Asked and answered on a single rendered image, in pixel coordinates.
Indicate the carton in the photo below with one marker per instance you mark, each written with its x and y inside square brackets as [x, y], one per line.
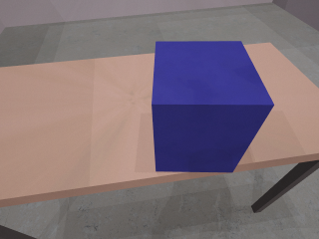
[208, 104]

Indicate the table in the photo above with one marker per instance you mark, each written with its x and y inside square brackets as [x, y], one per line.
[81, 127]

